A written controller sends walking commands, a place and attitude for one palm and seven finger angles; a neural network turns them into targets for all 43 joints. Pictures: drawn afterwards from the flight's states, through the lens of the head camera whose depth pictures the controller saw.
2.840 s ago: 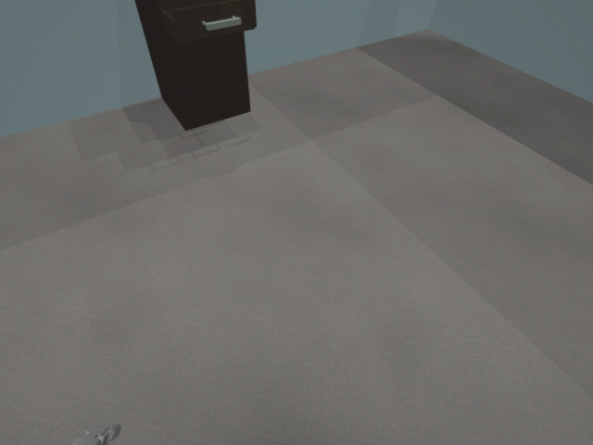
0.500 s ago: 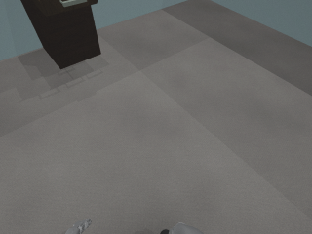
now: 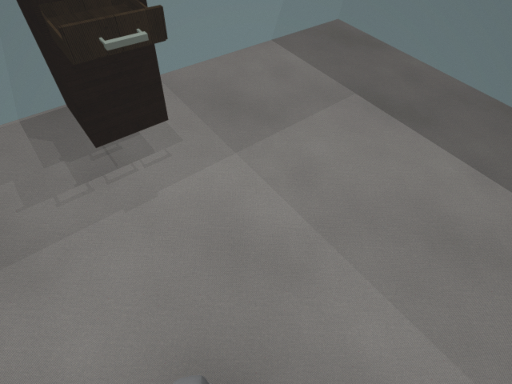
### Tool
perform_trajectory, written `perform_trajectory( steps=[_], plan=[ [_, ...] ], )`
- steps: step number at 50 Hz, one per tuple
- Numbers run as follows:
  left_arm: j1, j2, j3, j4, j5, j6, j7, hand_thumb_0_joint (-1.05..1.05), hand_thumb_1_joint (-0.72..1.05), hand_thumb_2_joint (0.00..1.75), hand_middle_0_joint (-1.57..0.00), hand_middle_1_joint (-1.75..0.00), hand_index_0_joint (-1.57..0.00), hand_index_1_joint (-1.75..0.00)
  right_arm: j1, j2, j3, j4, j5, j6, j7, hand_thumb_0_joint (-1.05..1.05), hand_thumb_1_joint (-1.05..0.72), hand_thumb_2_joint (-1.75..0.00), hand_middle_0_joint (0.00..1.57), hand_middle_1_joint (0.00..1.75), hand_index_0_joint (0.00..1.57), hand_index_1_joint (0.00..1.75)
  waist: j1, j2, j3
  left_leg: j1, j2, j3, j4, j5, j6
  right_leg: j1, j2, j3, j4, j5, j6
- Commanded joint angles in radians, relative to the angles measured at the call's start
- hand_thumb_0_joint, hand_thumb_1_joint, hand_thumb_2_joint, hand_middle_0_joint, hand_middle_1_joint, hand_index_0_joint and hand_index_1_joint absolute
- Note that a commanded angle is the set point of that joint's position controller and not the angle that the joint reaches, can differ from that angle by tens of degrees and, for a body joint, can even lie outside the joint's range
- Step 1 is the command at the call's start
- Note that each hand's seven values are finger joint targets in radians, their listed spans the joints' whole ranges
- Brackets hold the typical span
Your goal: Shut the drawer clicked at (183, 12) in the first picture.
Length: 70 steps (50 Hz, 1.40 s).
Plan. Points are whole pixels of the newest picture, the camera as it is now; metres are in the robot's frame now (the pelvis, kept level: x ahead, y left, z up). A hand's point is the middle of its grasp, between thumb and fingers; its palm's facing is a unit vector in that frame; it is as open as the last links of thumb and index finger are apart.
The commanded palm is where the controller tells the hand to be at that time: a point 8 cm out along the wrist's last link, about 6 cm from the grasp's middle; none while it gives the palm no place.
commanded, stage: walk to a spot facing it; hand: left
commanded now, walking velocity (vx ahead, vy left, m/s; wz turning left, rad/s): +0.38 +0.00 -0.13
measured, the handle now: (123, 38) +1.22 +0.61 -0.11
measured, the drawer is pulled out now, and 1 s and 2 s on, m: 0.21 0.21 0.21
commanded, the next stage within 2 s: turn to face it in 1.86 s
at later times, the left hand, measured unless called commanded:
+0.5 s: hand (211, 278) +0.33 +0.11 -0.15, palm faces -0.02 -0.98 -0.21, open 7.4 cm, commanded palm none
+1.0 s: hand (203, 268) +0.36 +0.14 -0.18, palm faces +0.09 -0.99 -0.12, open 7.4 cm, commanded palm none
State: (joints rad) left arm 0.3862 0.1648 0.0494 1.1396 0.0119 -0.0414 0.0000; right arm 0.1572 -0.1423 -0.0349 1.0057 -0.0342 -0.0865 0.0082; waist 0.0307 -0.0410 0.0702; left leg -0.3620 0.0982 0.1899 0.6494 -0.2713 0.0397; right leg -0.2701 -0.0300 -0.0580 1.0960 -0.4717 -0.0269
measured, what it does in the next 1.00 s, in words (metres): walks ahead: right foot, then left foot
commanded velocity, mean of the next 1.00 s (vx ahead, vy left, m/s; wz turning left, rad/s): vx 0.38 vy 0.00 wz -0.02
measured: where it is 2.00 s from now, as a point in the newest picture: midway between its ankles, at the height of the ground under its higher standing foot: (275, 234)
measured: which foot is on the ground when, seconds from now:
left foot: down 0.00-0.40, up 0.42-0.88, down 0.90-1.00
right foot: up 0.00-0.38, down 0.40-0.90, up 0.92-1.00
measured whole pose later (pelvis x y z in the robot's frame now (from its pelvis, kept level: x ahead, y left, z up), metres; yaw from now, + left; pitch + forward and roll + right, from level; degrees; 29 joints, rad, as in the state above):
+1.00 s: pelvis +0.44 -0.01 +0.00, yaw -1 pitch -2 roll -1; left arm 0.41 0.14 0.04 1.17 0.01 -0.03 0.00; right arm 0.13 -0.16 -0.04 1.00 -0.03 -0.07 0.01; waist 0.04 -0.02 0.07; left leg -0.34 0.07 0.19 0.63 -0.25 0.07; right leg -0.27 -0.07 -0.09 1.12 -0.47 -0.01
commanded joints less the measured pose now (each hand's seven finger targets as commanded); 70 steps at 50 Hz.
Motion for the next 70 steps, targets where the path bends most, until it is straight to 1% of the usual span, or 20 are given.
perform_trajectory(
  steps=[1, 5, 15, 18, 19, 20, 21, 24, 27, 40, 43, 44, 45, 46, 47, 50, 55, 66, 68, 70],
  plan=[
    [-0.095, 0.04, 0.022, -0.104, 0.013, -0.018, -0.012, 0.0, 0.9, 0.9, -0.2, -0.3, -0.2, -0.3, 0.24, -0.127, -0.031, 0.055, 0.004, -0.006, -0.033, 0.0, -0.9, -0.9, 0.2, 0.3, 0.2, 0.3, -0.075, 0.121, -0.02, 0.279, 0.294, -0.297, -0.391, 0.276, 0.094, -0.355, -0.1, 0.062, 0.209, 0.132, 0.013],
    [-0.046, -0.003, 0.022, -0.102, 0.023, 0.024, -0.018, 0.0, 0.9, 0.9, -0.2, -0.3, -0.2, -0.3, 0.212, -0.098, -0.03, 0.054, 0.01, -0.016, -0.035, 0.0, -0.9, -0.9, 0.2, 0.3, 0.2, 0.3, -0.019, 0.136, -0.008, 0.204, 0.221, -0.131, -0.462, 0.224, 0.077, -0.326, -0.113, 0.028, 0.082, 0.24, 0.04],
    [-0.277, 0.028, 0.021, -0.193, 0.016, 0.015, -0.028, 0.0, 0.9, 0.9, -0.2, -0.3, -0.2, -0.3, 0.297, -0.14, -0.039, 0.1, 0.002, 0.005, -0.024, 0.0, -0.9, -0.9, 0.2, 0.3, 0.2, 0.3, -0.066, 0.151, 0.055, 0.315, 0.227, -0.063, -0.431, 0.252, 0.084, -0.247, -0.08, -0.074, -0.445, 0.279, 0.03],
    [-0.094, 0.073, 0.037, -0.136, 0.021, -0.003, -0.022, 0.0, 0.9, 0.9, -0.2, -0.3, -0.2, -0.3, 0.277, -0.146, -0.039, 0.104, 0.007, 0.013, -0.022, 0.0, -0.9, -0.9, 0.2, 0.3, 0.2, 0.3, 0.029, 0.075, -0.04, 0.242, 0.178, -0.013, -0.159, 0.407, 0.042, 0.078, -0.005, -0.115, -0.559, 0.287, -0.006],
    [0.067, 0.136, 0.056, -0.087, 0.028, -0.016, -0.015, 0.0, 0.9, 0.9, -0.2, -0.3, -0.2, -0.3, 0.268, -0.127, -0.036, 0.097, 0.015, 0.012, -0.015, 0.0, -0.9, -0.9, 0.2, 0.3, 0.2, 0.3, 0.103, -0.035, -0.132, 0.119, 0.116, 0.034, 0.098, 0.323, 0.005, 0.298, -0.085, -0.013, -0.599, 0.251, -0.039],
    [0.182, 0.267, 0.088, -0.062, 0.028, -0.024, -0.002, 0.0, 0.9, 0.9, -0.2, -0.3, -0.2, -0.3, 0.302, -0.053, -0.018, 0.065, 0.026, 0.009, -0.007, 0.0, -0.9, -0.9, 0.2, 0.3, 0.2, 0.3, 0.118, -0.322, -0.235, -0.166, -0.024, 0.051, 0.441, -0.214, -0.041, 0.507, -0.373, 0.418, -0.73, 0.201, -0.135],
    [0.193, 0.287, 0.084, -0.058, 0.003, -0.02, 0.004, 0.0, 0.9, 0.9, -0.2, -0.3, -0.2, -0.3, 0.235, -0.084, -0.02, 0.032, 0.026, 0.017, -0.009, 0.0, -0.9, -0.9, 0.2, 0.3, 0.2, 0.3, 0.115, -0.257, -0.233, -0.255, -0.036, -0.096, 0.61, -0.303, -0.028, 0.483, -0.429, 0.562, -0.847, 0.175, -0.172],
    [-0.047, 0.151, 0.046, -0.113, 0.004, -0.023, 0.012, 0.0, 0.9, 0.9, -0.2, -0.3, -0.2, -0.3, 0.159, -0.062, -0.03, 0.043, 0.017, 0.027, -0.006, 0.0, -0.9, -0.9, 0.2, 0.3, 0.2, 0.3, 0.018, -0.055, -0.033, -0.252, 0.074, -0.176, 0.652, -0.055, -0.024, 0.133, -0.351, 0.323, -0.894, 0.09, -0.119],
    [-0.061, 0.079, 0.017, -0.1, 0.009, -0.04, 0.012, 0.0, 0.9, 0.9, -0.2, -0.3, -0.2, -0.3, 0.226, -0.024, -0.025, 0.073, 0.007, 0.055, -0.004, 0.0, -0.9, -0.9, 0.2, 0.3, 0.2, 0.3, -0.043, -0.05, -0.006, -0.176, 0.073, -0.153, 0.549, 0.025, -0.046, 0.023, -0.27, 0.119, -0.917, 0.263, -0.086],
    [0.077, 0.124, 0.015, -0.03, 0.014, -0.049, 0.018, 0.0, 0.9, 0.9, -0.2, -0.3, -0.2, -0.3, -0.072, -0.053, -0.018, -0.055, 0.012, 0.041, 0.029, 0.0, -0.9, -0.9, 0.2, 0.3, 0.2, 0.3, 0.008, -0.032, 0.053, -0.176, 0.033, -0.054, 0.024, 0.076, -0.041, 0.233, -0.276, 0.026, -0.875, 0.529, -0.108],
    [0.054, 0.134, 0.019, -0.024, 0.011, -0.043, 0.018, 0.0, 0.9, 0.9, -0.2, -0.3, -0.2, -0.3, 0.07, -0.096, -0.031, -0.017, 0.009, 0.03, 0.015, 0.0, -0.9, -0.9, 0.2, 0.3, 0.2, 0.3, -0.07, -0.002, -0.007, 0.088, -0.024, -0.013, -0.081, 0.07, -0.011, 0.187, -0.244, -0.038, -0.657, 0.716, -0.079],
    [0.043, 0.126, 0.018, -0.03, 0.005, -0.042, 0.016, 0.0, 0.9, 0.9, -0.2, -0.3, -0.2, -0.3, 0.22, -0.137, -0.044, 0.028, 0.003, 0.024, 0.006, 0.0, -0.9, -0.9, 0.2, 0.3, 0.2, 0.3, -0.136, 0.065, -0.087, 0.31, -0.017, -0.039, -0.134, 0.111, 0.011, 0.095, -0.186, -0.096, -0.45, 0.711, -0.044],
    [0.081, 0.071, 0.012, -0.049, -0.004, -0.04, 0.008, 0.0, 0.9, 0.9, -0.2, -0.3, -0.2, -0.3, 0.356, -0.256, -0.071, 0.059, -0.012, 0.016, -0.007, 0.0, -0.9, -0.9, 0.2, 0.3, 0.2, 0.3, -0.17, 0.282, -0.207, 0.544, 0.222, -0.369, -0.217, 0.1, 0.093, -0.13, -0.065, -0.148, -0.145, 0.384, 0.012],
    [0.048, 0.057, 0.003, -0.087, -0.006, -0.044, 0.002, 0.0, 0.9, 0.9, -0.2, -0.3, -0.2, -0.3, 0.429, -0.316, -0.08, 0.076, 0.003, 0.023, -0.015, 0.0, -0.9, -0.9, 0.2, 0.3, 0.2, 0.3, -0.179, 0.391, -0.252, 0.62, 0.385, -0.616, -0.344, 0.171, 0.175, -0.297, 0.016, -0.074, 0.12, -0.086, 0.022],
    [-0.005, 0.088, 0.012, -0.094, 0.001, -0.038, 0.007, 0.0, 0.9, 0.9, -0.2, -0.3, -0.2, -0.3, 0.361, -0.283, -0.072, 0.07, 0.011, 0.029, -0.019, 0.0, -0.9, -0.9, 0.2, 0.3, 0.2, 0.3, -0.156, 0.251, -0.188, 0.525, 0.385, -0.577, -0.378, 0.059, 0.189, -0.336, -0.04, 0.008, 0.205, -0.078, 0.002],
    [-0.058, 0.038, 0.019, -0.077, 0.014, -0.016, -0.009, 0.0, 0.9, 0.9, -0.2, -0.3, -0.2, -0.3, 0.174, -0.148, -0.037, 0.023, 0.009, 0.011, -0.025, 0.0, -0.9, -0.9, 0.2, 0.3, 0.2, 0.3, -0.067, 0.101, 0.005, 0.214, 0.283, -0.363, -0.449, 0.037, 0.096, -0.318, -0.126, 0.045, 0.187, 0.139, 0.02],
    [-0.018, -0.002, 0.023, -0.086, 0.023, 0.028, -0.012, 0.0, 0.9, 0.9, -0.2, -0.3, -0.2, -0.3, 0.171, -0.103, -0.034, 0.027, 0.013, -0.006, -0.03, 0.0, -0.9, -0.9, 0.2, 0.3, 0.2, 0.3, -0.01, 0.125, 0.003, 0.163, 0.209, -0.173, -0.503, 0.108, 0.096, -0.299, -0.136, 0.025, 0.042, 0.262, 0.053],
    [-0.316, 0.03, 0.02, -0.208, 0.016, 0.018, -0.024, 0.0, 0.9, 0.9, -0.2, -0.3, -0.2, -0.3, 0.307, -0.139, -0.039, 0.089, 0.002, 0.008, -0.023, 0.0, -0.9, -0.9, 0.2, 0.3, 0.2, 0.3, -0.079, 0.141, 0.076, 0.322, 0.225, -0.091, -0.451, 0.237, 0.099, -0.279, -0.086, -0.063, -0.446, 0.282, 0.039],
    [-0.274, 0.044, 0.023, -0.198, 0.016, 0.008, -0.022, 0.0, 0.9, 0.9, -0.2, -0.3, -0.2, -0.3, 0.305, -0.147, -0.04, 0.094, 0.001, 0.014, -0.023, 0.0, -0.9, -0.9, 0.2, 0.3, 0.2, 0.3, -0.055, 0.127, 0.044, 0.329, 0.222, -0.073, -0.361, 0.334, 0.083, -0.171, -0.048, -0.091, -0.506, 0.256, 0.018],
    [-0.064, 0.086, 0.038, -0.129, 0.022, -0.008, -0.018, 0.0, 0.9, 0.9, -0.2, -0.3, -0.2, -0.3, 0.284, -0.146, -0.036, 0.093, 0.009, 0.016, -0.022, 0.0, -0.9, -0.9, 0.2, 0.3, 0.2, 0.3, 0.044, 0.061, -0.065, 0.264, 0.153, 0.001, -0.083, 0.47, 0.034, 0.13, -0.001, -0.113, -0.599, 0.3, -0.01]
  ],
)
